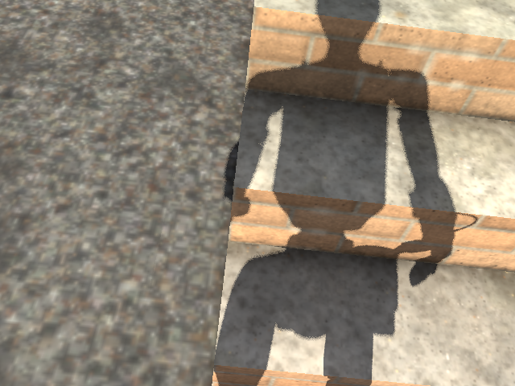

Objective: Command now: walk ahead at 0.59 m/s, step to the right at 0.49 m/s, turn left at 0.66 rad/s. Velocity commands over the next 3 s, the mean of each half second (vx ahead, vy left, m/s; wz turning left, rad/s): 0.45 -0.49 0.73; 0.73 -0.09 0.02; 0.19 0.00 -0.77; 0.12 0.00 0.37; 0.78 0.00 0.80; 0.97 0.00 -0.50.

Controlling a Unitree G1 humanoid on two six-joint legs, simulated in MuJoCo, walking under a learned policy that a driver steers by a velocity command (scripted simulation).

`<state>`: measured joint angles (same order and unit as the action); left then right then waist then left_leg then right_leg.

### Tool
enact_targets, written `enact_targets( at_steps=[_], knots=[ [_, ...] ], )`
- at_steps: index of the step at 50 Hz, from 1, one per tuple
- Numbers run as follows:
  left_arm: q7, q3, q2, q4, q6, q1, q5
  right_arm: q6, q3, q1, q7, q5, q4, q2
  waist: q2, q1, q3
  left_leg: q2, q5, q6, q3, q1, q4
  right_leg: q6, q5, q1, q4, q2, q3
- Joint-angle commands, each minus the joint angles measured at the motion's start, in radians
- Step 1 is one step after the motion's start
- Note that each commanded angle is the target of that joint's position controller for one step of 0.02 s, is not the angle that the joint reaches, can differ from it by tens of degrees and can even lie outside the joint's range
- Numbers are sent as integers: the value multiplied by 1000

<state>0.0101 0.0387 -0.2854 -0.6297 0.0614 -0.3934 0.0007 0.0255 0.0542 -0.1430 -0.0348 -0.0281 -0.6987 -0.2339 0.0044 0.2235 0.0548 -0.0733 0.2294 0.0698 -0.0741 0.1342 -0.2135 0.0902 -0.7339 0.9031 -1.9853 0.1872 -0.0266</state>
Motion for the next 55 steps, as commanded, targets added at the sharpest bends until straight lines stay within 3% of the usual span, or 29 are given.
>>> enact_targets(
  at_steps=[1, 3, 4, 5, 6, 9, 10, 12, 13, 14, 15, 16, 18, 19, 22, 26, 30, 31, 32, 35, 38, 40, 42, 46, 47, 48, 49, 50, 55],
  knots=[
    [22, -85, 118, 191, -40, 297, 33, 4, 59, -382, -16, -7, -83, -184, -118, -223, -126, -239, -1119, 65, 6, 508, -267, 9, -58, 643, -194, -75, -107],
    [35, -85, 108, 241, -12, 314, 50, 12, 89, -293, -24, 18, -72, -298, -156, -155, 7, -246, -809, 26, -58, 156, -104, -2, 18, 473, -95, -117, -94],
    [40, -76, 76, 321, 12, 400, 37, -15, 123, -134, -44, 48, 7, -405, -356, -125, 119, -460, -390, 51, 161, -147, 94, -38, 75, 354, 49, -246, -4],
    [35, -56, -7, 323, 20, 413, 56, -22, 96, -131, -37, 39, -10, -327, -261, -117, 206, -440, -394, 85, 157, -174, 158, -38, 83, 394, 61, -212, -6],
    [34, -51, 1, 292, 32, 396, 77, -24, 84, -227, -34, 28, -54, -282, -206, -138, 228, -386, -521, 91, 135, -72, 100, -24, 93, 472, 5, -181, -32],
    [39, -81, 91, 312, 33, 390, 61, -21, 75, -375, -27, 3, -113, -255, -203, -155, 192, -295, -702, 40, 79, 1, 29, 22, 111, 506, 54, -201, -18],
    [45, -99, 109, 322, 30, 343, 14, -19, 73, -313, -23, 13, -89, -239, -280, -115, 173, -285, -908, 36, 34, -101, 151, 58, 113, 276, 326, -236, -32],
    [44, -72, 76, 285, 29, 191, -11, -11, 77, -154, -31, 48, -25, -240, -284, -14, 55, -203, -1408, 7, -8, -413, 113, 122, 164, -398, 644, -108, -118],
    [49, -47, 64, 197, 33, -64, 26, -20, 91, -123, -37, 97, -17, -312, -352, 80, -131, -243, -1754, -2, -12, -450, -126, 128, 169, -705, 569, -26, -119],
    [53, -12, -35, 181, 31, -203, 57, -21, 102, -52, -29, 116, 37, -333, -141, 184, -231, -132, -1460, -54, 11, -565, -446, 180, 123, -843, 842, -124, 128],
    [45, 26, -151, 197, 22, -167, 74, -13, 79, 47, -7, 104, 110, -225, 282, 184, -304, 114, -169, -57, 99, -663, -849, 281, 64, -799, 1311, -331, 487],
    [19, 47, -167, 238, -4, -15, 62, -3, 73, 75, -1, 46, 136, -137, 301, 108, -346, 273, 369, -55, 236, -681, -1282, 319, 12, -689, 1523, -453, 666],
    [-27, 25, -26, 208, -27, 180, 43, 25, 57, -52, -8, -37, 150, -62, 112, -88, -198, 146, 285, -39, 181, -812, -1417, 253, -199, -528, 1392, -456, 556],
    [-41, -2, 66, 192, -26, 265, 43, 44, 62, -105, -35, -45, 135, -46, 116, -156, -49, 133, 297, -50, 144, -810, -1406, 221, -129, -357, 1318, -439, 421],
    [-34, -40, 137, 200, -40, 397, 65, 83, 73, -249, -65, -41, 45, -78, 107, -262, -36, 168, 156, -108, 50, -695, -1577, 204, -45, -150, 1275, -428, 212],
    [-37, -21, 69, 177, -88, 321, 19, 102, 66, -99, -60, -28, 145, -95, 51, -228, 19, 114, 64, -117, 145, -844, -1546, 188, -79, -210, 1415, -525, 304],
    [-26, -19, 73, 155, -62, 232, 29, 106, 72, -70, -44, -25, 140, -100, 4, -162, -4, 149, 65, -149, 73, -946, -1431, 202, 5, -458, 1448, -512, 198],
    [-75, 23, -24, 60, -99, 134, 47, 89, 41, 214, 10, -44, 286, -49, -175, -169, -20, 125, -181, -132, 199, -1159, -1503, 110, -97, -518, 1503, -638, 398],
    [-90, 35, -33, 40, -120, 128, 50, 77, 24, 214, 20, -51, 297, -7, -215, -182, -39, 109, -254, -131, 263, -1233, -1442, 45, -60, -617, 1519, -661, 431],
    [-79, 20, 17, 18, -154, 223, 36, 55, 12, 27, 26, -34, 211, 34, -50, -252, -122, 133, -319, -140, 229, -1199, -1515, 14, 97, -671, 1518, -595, 245],
    [-53, 12, 52, -44, -166, 166, 26, 50, 15, 53, 26, -25, 202, 31, 2, -234, -105, 118, -331, -134, 211, -1218, -1486, 7, 85, -673, 1544, -563, 143],
    [-49, 21, 45, -83, -175, 86, 25, 45, 9, 104, 25, -20, 199, 52, 32, -189, -99, 99, -329, -131, 198, -1276, -1475, 18, 103, -745, 1564, -559, 164],
    [-60, 28, 48, -136, -176, 10, 11, 41, 4, 112, 28, -54, 185, 55, 47, -199, -99, 32, -313, -135, 127, -1298, -1423, 52, 125, -822, 1592, -525, 196],
    [-60, 35, 60, -156, -166, -72, 17, 1, -20, 121, 68, -12, 128, 73, 66, -156, -40, -36, -167, -146, 11, -1229, -1302, 141, 255, -793, 1684, -460, 293],
    [49, -12, 69, -209, -180, -100, 146, -24, 2, 223, 82, 94, 122, -94, 194, -32, 20, 46, -92, -11, 259, -1264, -1236, 149, 288, -684, 1673, -487, 317],
    [86, 5, 38, -233, -189, -114, 127, -30, 9, 175, 69, 66, 117, -86, 217, -88, -43, 58, -67, 23, 201, -1241, -1251, 173, 367, -765, 1700, -507, 342],
    [98, 5, 12, -221, -197, -18, 98, -30, 3, 91, 69, 24, 110, -71, 196, -173, -113, 91, -113, 45, 132, -1084, -1318, 180, 434, -689, 1685, -480, 300],
    [102, 10, -16, -218, -201, 15, 75, -34, 6, 96, 65, 10, 120, -81, 120, -191, -139, 103, -80, 34, 105, -1030, -1333, 179, 530, -701, 1698, -454, 252],
    [113, -13, 41, -355, -184, -315, 105, -65, -25, 279, 39, 18, 200, -54, 136, -107, -99, 144, 196, -4, 121, -1460, -1760, 246, 943, -1125, 1549, -507, 414]
  ],
)
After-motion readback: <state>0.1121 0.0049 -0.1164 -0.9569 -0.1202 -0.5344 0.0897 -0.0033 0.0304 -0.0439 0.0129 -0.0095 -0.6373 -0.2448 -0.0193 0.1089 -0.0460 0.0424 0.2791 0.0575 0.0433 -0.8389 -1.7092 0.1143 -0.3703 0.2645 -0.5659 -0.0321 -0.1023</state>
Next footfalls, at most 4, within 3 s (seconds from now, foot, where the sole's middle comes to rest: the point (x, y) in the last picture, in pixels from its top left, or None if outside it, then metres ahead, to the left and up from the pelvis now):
0.26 right None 0.19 -0.18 -0.61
1.40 left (303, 293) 0.51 0.02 -0.42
2.02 right None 0.25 -0.23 -0.61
2.42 left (288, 322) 0.45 0.04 -0.42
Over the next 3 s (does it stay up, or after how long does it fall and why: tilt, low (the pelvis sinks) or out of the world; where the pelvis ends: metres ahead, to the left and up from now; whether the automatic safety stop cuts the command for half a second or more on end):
stays up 0.66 0.00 0.41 its command is cut before an obstacle from the start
